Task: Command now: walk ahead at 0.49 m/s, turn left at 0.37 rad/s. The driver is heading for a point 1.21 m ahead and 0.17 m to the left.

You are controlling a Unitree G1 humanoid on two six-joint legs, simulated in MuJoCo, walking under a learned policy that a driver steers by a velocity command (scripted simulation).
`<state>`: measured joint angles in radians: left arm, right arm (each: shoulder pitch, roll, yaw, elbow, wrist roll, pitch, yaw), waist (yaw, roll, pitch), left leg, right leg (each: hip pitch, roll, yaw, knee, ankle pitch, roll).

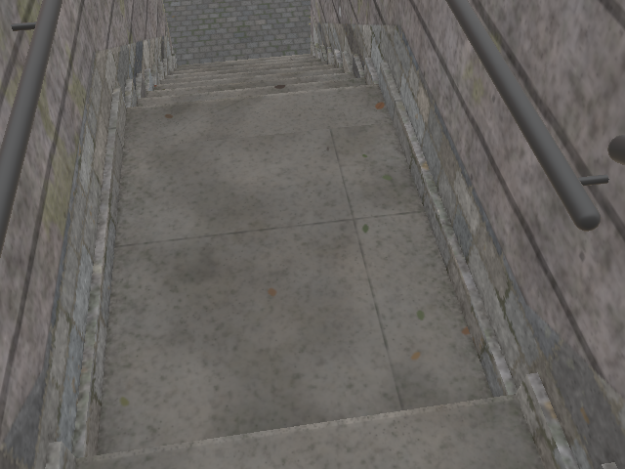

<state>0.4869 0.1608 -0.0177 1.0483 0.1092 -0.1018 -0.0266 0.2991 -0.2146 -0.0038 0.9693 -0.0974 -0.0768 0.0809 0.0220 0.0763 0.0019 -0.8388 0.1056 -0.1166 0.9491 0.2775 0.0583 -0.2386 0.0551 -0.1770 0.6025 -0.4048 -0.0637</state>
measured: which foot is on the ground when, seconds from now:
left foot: up 0.00-0.24, down 0.26-0.74, up 0.76-1.00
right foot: down 0.00-0.28, up 0.30-0.72, down 0.74-1.00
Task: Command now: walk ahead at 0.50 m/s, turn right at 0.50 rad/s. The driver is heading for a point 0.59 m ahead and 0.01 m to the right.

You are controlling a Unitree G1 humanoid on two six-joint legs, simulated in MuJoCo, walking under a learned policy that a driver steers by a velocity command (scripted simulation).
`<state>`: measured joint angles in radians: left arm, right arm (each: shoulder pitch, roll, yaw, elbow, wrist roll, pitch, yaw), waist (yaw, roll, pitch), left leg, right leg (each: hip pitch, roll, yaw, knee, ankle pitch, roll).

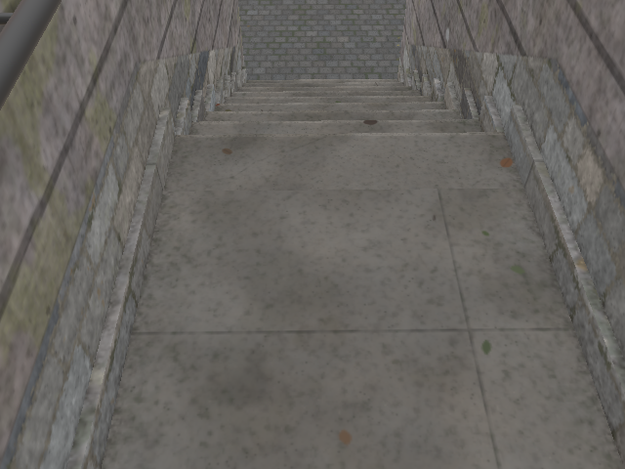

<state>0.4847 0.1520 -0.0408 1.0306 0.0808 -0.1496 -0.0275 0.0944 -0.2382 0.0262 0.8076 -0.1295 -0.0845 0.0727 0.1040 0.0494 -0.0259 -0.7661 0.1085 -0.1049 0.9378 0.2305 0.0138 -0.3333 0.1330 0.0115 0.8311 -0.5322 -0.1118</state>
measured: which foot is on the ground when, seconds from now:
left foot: up 0.00-0.14, down 0.16-0.58, up 0.60-0.82, down 0.84-1.00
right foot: down 0.00-0.18, up 0.20-0.52, down 0.54-1.00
